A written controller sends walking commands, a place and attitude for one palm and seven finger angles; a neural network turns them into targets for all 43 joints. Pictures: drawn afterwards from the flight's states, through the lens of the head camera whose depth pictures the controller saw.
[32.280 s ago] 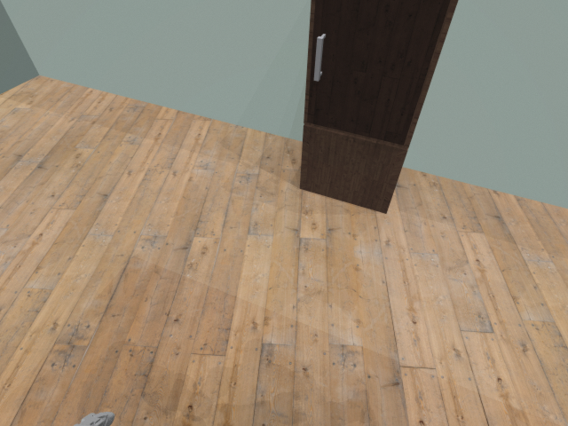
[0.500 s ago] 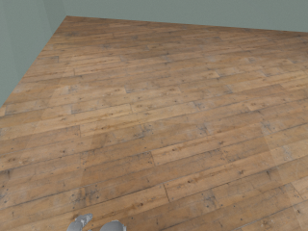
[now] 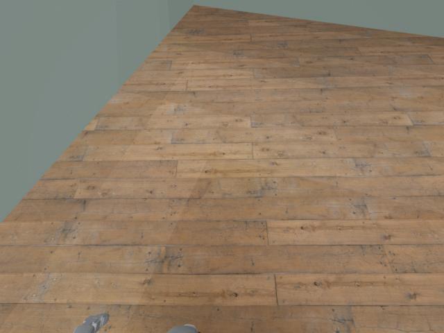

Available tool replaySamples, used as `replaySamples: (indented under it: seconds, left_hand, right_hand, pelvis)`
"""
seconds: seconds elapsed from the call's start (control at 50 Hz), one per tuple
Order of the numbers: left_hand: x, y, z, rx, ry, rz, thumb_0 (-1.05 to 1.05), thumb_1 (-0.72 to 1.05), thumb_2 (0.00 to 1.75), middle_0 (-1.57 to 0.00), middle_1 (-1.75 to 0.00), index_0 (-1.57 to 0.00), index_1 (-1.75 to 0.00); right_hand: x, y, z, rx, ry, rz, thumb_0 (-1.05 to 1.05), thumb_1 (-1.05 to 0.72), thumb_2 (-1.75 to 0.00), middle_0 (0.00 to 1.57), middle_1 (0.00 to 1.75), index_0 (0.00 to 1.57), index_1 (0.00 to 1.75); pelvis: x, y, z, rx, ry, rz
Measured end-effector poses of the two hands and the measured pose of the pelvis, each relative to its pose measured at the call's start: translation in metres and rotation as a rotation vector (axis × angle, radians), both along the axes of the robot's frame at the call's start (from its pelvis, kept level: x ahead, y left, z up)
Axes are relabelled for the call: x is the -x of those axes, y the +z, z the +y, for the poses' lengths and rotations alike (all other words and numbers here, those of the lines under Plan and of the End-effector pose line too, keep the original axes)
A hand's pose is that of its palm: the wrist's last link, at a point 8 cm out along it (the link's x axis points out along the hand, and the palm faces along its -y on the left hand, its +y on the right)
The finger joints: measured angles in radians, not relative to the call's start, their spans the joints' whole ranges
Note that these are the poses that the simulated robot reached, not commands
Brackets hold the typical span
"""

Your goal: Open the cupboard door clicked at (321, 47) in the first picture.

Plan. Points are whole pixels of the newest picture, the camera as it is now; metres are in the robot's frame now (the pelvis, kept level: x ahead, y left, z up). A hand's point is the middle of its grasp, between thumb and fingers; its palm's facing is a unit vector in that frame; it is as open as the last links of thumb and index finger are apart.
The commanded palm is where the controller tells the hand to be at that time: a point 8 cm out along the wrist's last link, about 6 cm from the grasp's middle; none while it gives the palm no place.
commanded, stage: turn to face it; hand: left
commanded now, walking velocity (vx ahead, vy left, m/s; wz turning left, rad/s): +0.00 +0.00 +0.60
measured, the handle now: out of the picture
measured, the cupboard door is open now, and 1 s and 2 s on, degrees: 42 42 42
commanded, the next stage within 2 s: none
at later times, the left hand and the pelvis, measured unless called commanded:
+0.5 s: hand out of the picture -0.03 +0.20 -0.18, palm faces +0.37 -0.89 -0.27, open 7.3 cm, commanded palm none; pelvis +0.00 -0.02 +0.00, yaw +20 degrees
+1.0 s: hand out of the picture +0.00 +0.14 -0.14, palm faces +0.57 -0.78 -0.26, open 7.3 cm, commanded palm none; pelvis +0.05 -0.07 +0.02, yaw +37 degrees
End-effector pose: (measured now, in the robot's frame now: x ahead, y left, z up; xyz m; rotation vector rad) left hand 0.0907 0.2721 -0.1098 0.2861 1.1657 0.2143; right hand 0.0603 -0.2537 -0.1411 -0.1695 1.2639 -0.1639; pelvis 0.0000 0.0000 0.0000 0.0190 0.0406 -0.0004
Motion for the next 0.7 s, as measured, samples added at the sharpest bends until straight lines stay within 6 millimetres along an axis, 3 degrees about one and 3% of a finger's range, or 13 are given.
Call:
replaySamples:
  seconds: [0.12, 0.24, 0.32, 0.42, 0.48, 0.58, 0.7]
  left_hand:
    - [0.034, 0.011, -0.035, 0.015, 0.083, 0.017, 0.01, 0.91, 0.9, -0.2, -0.3, -0.2, -0.29]
    - [0.066, 0.007, -0.06, 0.07, 0.179, 0.046, 0.01, 0.91, 0.9, -0.2, -0.3, -0.21, -0.3]
    - [0.091, -0.002, -0.059, 0.086, 0.26, 0.06, 0.01, 0.92, 0.9, -0.2, -0.3, -0.21, -0.3]
    - [0.129, -0.023, -0.044, 0.107, 0.361, 0.097, 0.01, 0.91, 0.9, -0.2, -0.3, -0.21, -0.3]
    - [0.145, -0.033, -0.032, 0.104, 0.411, 0.131, 0.01, 0.91, 0.9, -0.2, -0.3, -0.21, -0.3]
    - [0.137, -0.021, -0.022, 0.081, 0.453, 0.093, 0.01, 0.91, 0.9, -0.2, -0.3, -0.2, -0.29]
    - [0.11, -0.003, -0.027, 0.042, 0.464, 0.005, 0.01, 0.91, 0.9, -0.2, -0.3, -0.2, -0.29]
  right_hand:
    - [-0.031, 0.004, -0.024, -0.011, 0.075, 0.008, 0.01, -0.91, -0.9, 0.2, 0.29, 0.2, 0.3]
    - [-0.071, 0.018, -0.025, -0.008, 0.172, -0.015, 0.01, -0.91, -0.9, 0.2, 0.29, 0.2, 0.3]
    - [-0.102, 0.021, -0.01, 0.003, 0.263, -0.038, 0.01, -0.91, -0.9, 0.2, 0.29, 0.2, 0.3]
    - [-0.143, 0.024, 0.025, 0.017, 0.381, -0.121, 0.01, -0.91, -0.9, 0.2, 0.29, 0.2, 0.3]
    - [-0.154, 0.024, 0.041, 0.024, 0.432, -0.163, 0.01, -0.91, -0.9, 0.2, 0.29, 0.2, 0.3]
    - [-0.147, 0.028, 0.045, 0.033, 0.475, -0.123, 0.01, -0.91, -0.9, 0.2, 0.29, 0.2, 0.3]
    - [-0.14, 0.018, 0.028, 0.014, 0.5, -0.044, 0.01, -0.9, -0.9, 0.21, 0.3, 0.21, 0.3]
  pelvis:
    - [0.0, 0.011, -0.02, -0.026, 0.092, -0.026]
    - [-0.005, 0.018, -0.032, -0.045, 0.18, -0.02]
    - [-0.006, 0.015, -0.032, -0.038, 0.237, -0.019]
    - [-0.006, 0.002, -0.021, -0.016, 0.304, -0.019]
    - [-0.004, -0.005, -0.017, -0.017, 0.34, -0.019]
    - [-0.008, 0.005, -0.02, 0.001, 0.389, -0.019]
    - [-0.017, 0.008, -0.036, 0.009, 0.447, -0.016]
